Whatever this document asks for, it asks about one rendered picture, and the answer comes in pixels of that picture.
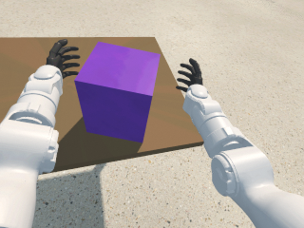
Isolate robot left forearm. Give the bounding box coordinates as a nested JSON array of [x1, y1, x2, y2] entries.
[[0, 65, 63, 130]]

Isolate robot right forearm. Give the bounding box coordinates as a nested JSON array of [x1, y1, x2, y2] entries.
[[182, 84, 275, 178]]

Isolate table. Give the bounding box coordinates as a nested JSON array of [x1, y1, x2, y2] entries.
[[0, 37, 204, 175]]

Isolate right robot hand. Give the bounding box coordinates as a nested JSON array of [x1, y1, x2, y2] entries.
[[176, 58, 203, 92]]

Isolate carton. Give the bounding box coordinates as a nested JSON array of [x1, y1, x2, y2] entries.
[[74, 42, 161, 143]]

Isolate left robot hand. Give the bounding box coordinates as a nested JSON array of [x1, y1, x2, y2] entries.
[[46, 39, 81, 79]]

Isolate right robot upper arm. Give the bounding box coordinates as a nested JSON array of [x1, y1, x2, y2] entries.
[[211, 146, 304, 228]]

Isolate left robot upper arm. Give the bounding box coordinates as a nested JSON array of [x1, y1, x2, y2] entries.
[[0, 120, 59, 228]]

